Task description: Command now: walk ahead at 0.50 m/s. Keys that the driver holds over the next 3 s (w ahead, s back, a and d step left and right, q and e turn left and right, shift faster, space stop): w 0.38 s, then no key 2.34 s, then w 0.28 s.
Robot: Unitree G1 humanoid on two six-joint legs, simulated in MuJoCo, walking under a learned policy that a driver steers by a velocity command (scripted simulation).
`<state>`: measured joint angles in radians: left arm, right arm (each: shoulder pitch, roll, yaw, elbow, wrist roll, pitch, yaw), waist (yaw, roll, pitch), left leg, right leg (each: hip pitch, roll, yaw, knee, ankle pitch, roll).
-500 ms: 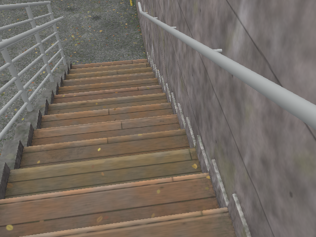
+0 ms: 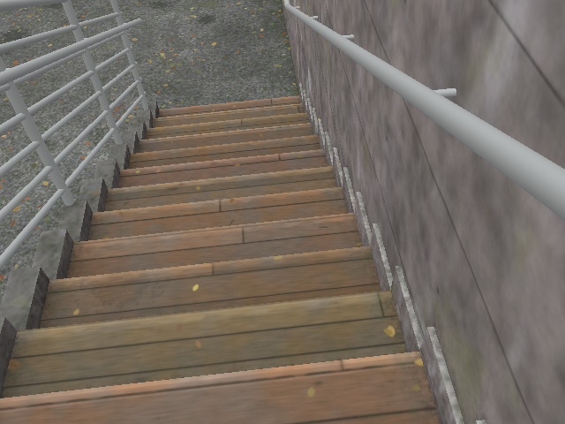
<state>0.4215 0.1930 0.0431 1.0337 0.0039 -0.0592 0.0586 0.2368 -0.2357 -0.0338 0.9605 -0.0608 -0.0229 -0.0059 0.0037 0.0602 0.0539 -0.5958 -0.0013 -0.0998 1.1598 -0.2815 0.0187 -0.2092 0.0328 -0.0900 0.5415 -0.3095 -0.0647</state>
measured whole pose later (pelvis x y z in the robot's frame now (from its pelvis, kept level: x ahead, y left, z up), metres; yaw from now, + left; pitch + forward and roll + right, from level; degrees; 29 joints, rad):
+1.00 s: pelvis +0.44 +0.11 -0.18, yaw +2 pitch +1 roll -1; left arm 0.02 0.20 0.06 1.04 -0.01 -0.06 0.03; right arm 0.52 -0.15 0.01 1.17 -0.06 -0.12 -0.05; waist -0.14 0.03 0.07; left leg -0.05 -0.04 -0.04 0.65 -0.60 0.05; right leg -0.43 0.03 -0.03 0.65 0.05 -0.02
